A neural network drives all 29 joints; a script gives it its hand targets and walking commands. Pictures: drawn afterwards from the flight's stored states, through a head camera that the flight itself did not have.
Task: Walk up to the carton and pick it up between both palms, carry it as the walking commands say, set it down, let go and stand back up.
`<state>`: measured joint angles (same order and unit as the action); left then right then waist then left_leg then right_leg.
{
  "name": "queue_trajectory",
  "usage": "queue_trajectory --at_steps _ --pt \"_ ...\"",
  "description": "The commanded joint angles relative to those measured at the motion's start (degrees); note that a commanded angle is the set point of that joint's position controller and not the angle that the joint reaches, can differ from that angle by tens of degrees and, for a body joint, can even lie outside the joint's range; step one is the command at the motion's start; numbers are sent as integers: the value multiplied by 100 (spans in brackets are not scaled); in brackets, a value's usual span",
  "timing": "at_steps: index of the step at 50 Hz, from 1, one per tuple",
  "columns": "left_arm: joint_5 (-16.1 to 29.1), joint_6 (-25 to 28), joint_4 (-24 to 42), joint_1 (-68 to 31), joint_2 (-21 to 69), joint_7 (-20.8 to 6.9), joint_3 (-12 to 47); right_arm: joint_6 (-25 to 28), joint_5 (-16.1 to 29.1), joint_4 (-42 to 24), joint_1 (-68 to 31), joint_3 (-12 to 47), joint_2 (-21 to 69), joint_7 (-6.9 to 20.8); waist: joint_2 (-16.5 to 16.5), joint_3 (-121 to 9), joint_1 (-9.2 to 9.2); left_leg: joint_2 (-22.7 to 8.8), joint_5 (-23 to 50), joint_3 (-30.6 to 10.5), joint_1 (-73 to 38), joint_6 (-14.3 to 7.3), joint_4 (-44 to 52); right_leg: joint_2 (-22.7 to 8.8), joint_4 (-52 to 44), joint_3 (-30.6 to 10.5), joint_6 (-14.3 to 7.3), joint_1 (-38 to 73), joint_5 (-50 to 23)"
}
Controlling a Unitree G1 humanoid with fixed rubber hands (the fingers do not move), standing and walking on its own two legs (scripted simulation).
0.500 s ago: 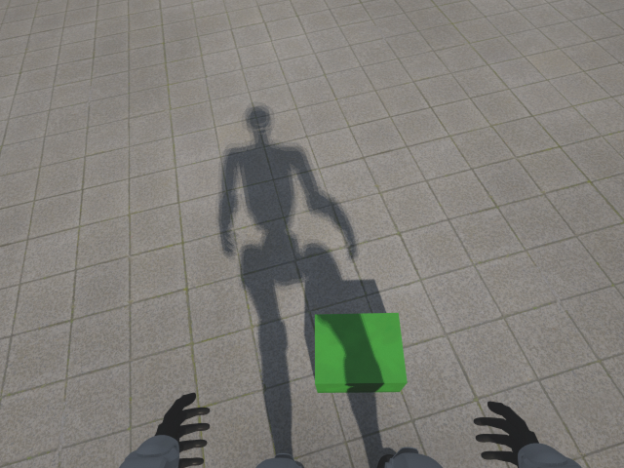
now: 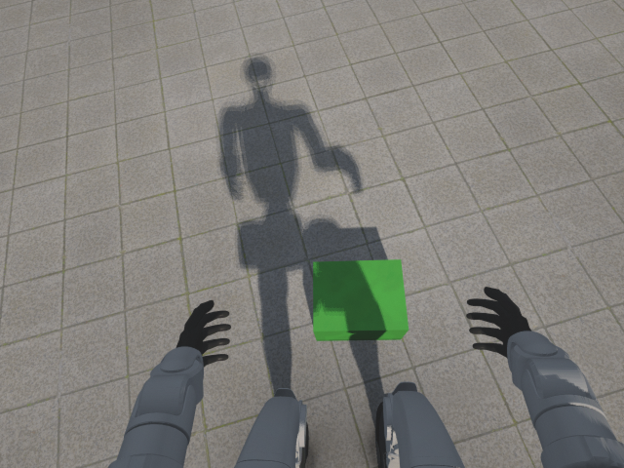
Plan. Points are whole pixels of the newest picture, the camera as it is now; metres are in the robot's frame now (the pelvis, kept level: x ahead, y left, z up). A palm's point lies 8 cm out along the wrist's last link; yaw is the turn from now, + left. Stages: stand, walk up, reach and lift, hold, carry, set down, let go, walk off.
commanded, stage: reach and lift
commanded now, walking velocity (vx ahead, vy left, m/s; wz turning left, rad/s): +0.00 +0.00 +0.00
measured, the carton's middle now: (357, 301) +0.48 -0.04 -0.62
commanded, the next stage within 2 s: none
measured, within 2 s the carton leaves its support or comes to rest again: neither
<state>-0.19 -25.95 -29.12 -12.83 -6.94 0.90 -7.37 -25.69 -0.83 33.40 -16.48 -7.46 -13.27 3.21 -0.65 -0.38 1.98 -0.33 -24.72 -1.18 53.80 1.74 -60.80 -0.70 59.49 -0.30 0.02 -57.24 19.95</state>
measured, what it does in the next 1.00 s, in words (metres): stands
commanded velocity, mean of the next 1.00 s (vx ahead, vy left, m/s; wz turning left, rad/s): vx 0.00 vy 0.00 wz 0.00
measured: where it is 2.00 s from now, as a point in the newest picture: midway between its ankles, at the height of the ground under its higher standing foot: outside the picture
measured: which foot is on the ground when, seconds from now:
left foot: down 0.00-1.00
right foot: down 0.00-1.00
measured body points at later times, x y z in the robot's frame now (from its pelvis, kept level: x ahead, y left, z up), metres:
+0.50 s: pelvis -0.02 +0.00 -0.03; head +0.23 -0.02 +0.35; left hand +0.43 +0.20 -0.13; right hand +0.44 -0.24 -0.13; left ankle +0.04 +0.14 -0.66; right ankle +0.08 -0.12 -0.66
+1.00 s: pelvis +0.00 +0.01 -0.04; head +0.31 -0.01 +0.28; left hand +0.52 +0.19 -0.16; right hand +0.52 -0.24 -0.16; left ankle +0.04 +0.14 -0.66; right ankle +0.08 -0.12 -0.66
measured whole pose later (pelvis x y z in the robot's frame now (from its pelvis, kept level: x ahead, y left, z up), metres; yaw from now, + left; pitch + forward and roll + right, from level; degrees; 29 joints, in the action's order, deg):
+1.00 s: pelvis +0.00 +0.01 -0.04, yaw +1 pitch +47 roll +2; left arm 0.3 -8.5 -48.3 -61.2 -11.8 2.3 -18.9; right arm -7.0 -1.9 54.7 -65.1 -21.3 -20.0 5.2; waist -2.4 -4.4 -0.4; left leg 1.5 -20.4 -0.9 88.9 1.1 -62.1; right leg -0.9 60.6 -2.6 1.3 -92.1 15.7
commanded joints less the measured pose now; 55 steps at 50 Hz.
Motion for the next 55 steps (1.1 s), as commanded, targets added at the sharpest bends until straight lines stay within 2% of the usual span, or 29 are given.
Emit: queue_trajectory --at_steps 1,7,8,9,10,12,15,16,18,20,21,22,23,24,26,27,28,31,39,41,45,46,48,49,50,52,53,54,55 --pt "158 146 613 -1682 -606 34 -74 139 382 -565 -1707 -24 -586 -73 -17 -2372 73 204 39 522 180 -2 925 142 -693 8 23 2089 -264" --pt "56 321 -423 -2469 -1006 116 -446 331 199 261 -2391 -198 -640 -139 478 -2985 15 268 197 452 555 -108 663 156 -580 2 101 1895 -480" --pt "362 479 -128 -2992 -767 73 -196 464 261 159 -2861 -230 -731 -151 438 -2931 -219 271 125 419 797 -91 752 189 -506 84 74 1873 -564" --pt "116 482 -252 -3037 -1014 79 -377 462 291 85 -3207 -370 -943 -168 40 -3185 -2 243 167 438 545 -46 796 216 -523 12 37 1877 -507" --pt "168 496 -466 -3253 -1123 129 -368 471 315 428 -3202 -378 -854 -185 192 -3315 -247 286 -111 444 477 -54 785 213 -592 104 95 1776 -172" --pt "186 620 -232 -3844 -1247 196 -454 541 328 364 -3864 -483 -1074 -190 91 -3725 -28 332 -44 491 543 -59 726 256 -553 129 92 1858 -85" --pt "448 740 -962 -3790 -884 200 -331 814 94 931 -3904 -499 -1110 -166 473 -3521 -354 264 709 356 785 2 623 249 -238 257 36 1300 -916" --pt "232 886 -789 -3786 -1005 203 -339 897 137 756 -4099 -755 -1308 -158 -92 -3703 -140 346 685 467 728 56 748 278 -368 158 71 1359 -890" --pt "377 1021 -687 -4369 -1000 258 -472 1074 251 842 -4512 -573 -1243 -147 344 -4299 -359 321 618 368 752 21 557 258 -239 193 73 1578 -964" --pt "291 1133 -845 -4479 -1160 257 -603 1180 343 683 -4838 -676 -1356 -124 47 -4240 -191 354 630 478 782 39 654 256 -367 108 109 1339 -891" --pt "352 1225 -1054 -4540 -1010 225 -528 1261 370 1184 -4623 -572 -1099 -146 197 -4183 -354 421 1023 493 1075 63 587 258 -300 147 127 1381 -1412" --pt "241 1342 -1103 -4452 -1398 206 -771 1257 327 1433 -4471 -406 -911 -154 531 -4359 -154 418 965 488 1351 -5 604 221 -239 51 185 1799 -1577" --pt "154 1428 -993 -4784 -1508 230 -912 1360 249 1179 -4832 -716 -1328 -220 252 -4767 -164 424 892 604 1444 29 459 214 -252 -75 219 1981 -1594" --pt "236 1524 -864 -4833 -1761 208 -1057 1438 364 933 -4951 -504 -1163 -206 697 -5352 -137 443 1289 503 1122 -25 496 199 -189 -32 248 2352 -2220" --pt "240 1639 -961 -5323 -1405 188 -805 1639 308 1274 -5183 -601 -1156 -178 398 -5024 -371 456 1424 423 1246 61 523 251 -71 120 172 1728 -2152" --pt "194 1673 -1245 -5236 -1396 196 -951 1658 313 1321 -5447 -604 -1233 -139 441 -4729 -95 399 1537 451 1507 52 469 251 -19 27 137 1276 -2083" --pt "158 1673 -1733 -4698 -1291 143 -980 1700 260 1283 -5081 -731 -1183 -158 379 -5016 -226 498 1618 585 1462 75 464 243 -220 -43 192 1737 -2255" --pt "310 1844 -1047 -5716 -1381 176 -878 1806 384 1365 -5517 -783 -1308 -132 86 -5383 -228 474 1732 512 1146 89 379 251 -31 -67 123 1567 -2299" --pt "221 1842 -1570 -6081 -1334 207 -945 1978 -31 1521 -6093 -1362 -1740 73 260 -6149 -549 440 2704 197 805 105 195 295 207 215 121 649 -2981" --pt "75 1916 -954 -6126 -1597 248 -1190 1909 289 1405 -5982 -918 -1342 104 22 -6451 -26 454 3018 373 538 153 220 272 99 -25 21 1171 -3394" --pt "51 1880 -1118 -6286 -1247 170 -1188 2033 0 1201 -6198 -1400 -1647 169 115 -6222 -559 449 3095 242 770 101 154 292 90 143 124 622 -3385" --pt "85 1875 -1068 -6251 -1206 158 -1150 2015 -104 1330 -6107 -1584 -1741 191 -166 -6127 -463 422 3601 148 383 129 136 331 143 128 64 -54 -3264" --pt "67 1920 -1028 -6101 -1025 132 -1095 2031 -243 1243 -6093 -1502 -1541 163 250 -5932 -561 468 2997 230 1028 132 148 308 167 180 109 338 -3315" --pt "-85 1906 -1243 -6222 -1298 126 -1366 1992 -113 1499 -6171 -1508 -1592 191 -132 -5765 -318 432 2968 307 1371 168 -62 294 232 3 50 -253 -3056" --pt "96 1897 -1130 -6255 -844 141 -1035 2045 -123 1663 -5938 -1502 -1394 261 10 -5923 -627 426 2892 224 1148 132 -209 344 429 168 46 -238 -2963" --pt "-197 1900 -1684 -6144 -1171 126 -1531 2053 -125 1734 -6229 -1438 -1357 214 310 -5383 -77 504 2259 421 2186 116 -305 327 559 37 175 -332 -2567" --pt "-83 1866 -1851 -6129 -935 93 -1329 2066 -82 1701 -6375 -1337 -1085 249 503 -5328 -291 453 2061 298 2316 53 -228 310 621 144 173 -312 -2565" --pt "-359 1940 -1528 -6254 -1310 173 -1614 2006 -93 1516 -6399 -1328 -1163 194 219 -5639 29 544 2017 450 2368 79 -445 303 749 9 199 -200 -2598" --pt "-303 1902 -1582 -6336 -1332 187 -1594 2006 -232 1718 -6369 -1511 -1382 190 463 -5705 -270 523 2089 290 2467 93 -654 359 1015 210 204 -487 -2589"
